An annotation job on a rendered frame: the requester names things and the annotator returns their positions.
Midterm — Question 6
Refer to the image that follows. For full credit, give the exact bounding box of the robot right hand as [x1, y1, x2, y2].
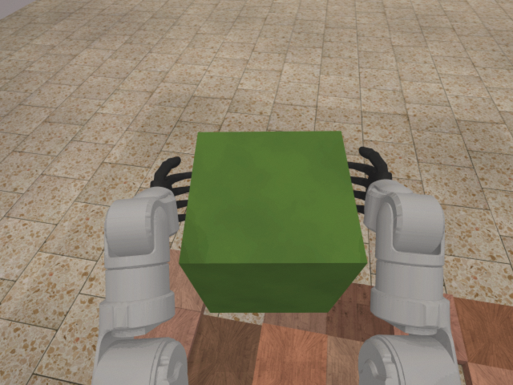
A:
[348, 147, 392, 214]

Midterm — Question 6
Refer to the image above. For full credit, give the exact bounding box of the robot left upper arm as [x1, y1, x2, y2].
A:
[92, 337, 188, 385]

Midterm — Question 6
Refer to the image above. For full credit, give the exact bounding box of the robot right forearm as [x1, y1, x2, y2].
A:
[363, 179, 462, 385]

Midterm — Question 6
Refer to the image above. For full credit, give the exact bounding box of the robot left hand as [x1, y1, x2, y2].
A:
[150, 156, 192, 222]

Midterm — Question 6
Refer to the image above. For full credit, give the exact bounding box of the robot left forearm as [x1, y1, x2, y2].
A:
[91, 187, 180, 385]

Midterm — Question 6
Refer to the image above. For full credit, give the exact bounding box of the robot right upper arm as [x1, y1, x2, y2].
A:
[358, 334, 461, 385]

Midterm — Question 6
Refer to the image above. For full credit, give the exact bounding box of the carton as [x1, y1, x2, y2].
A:
[179, 131, 368, 313]

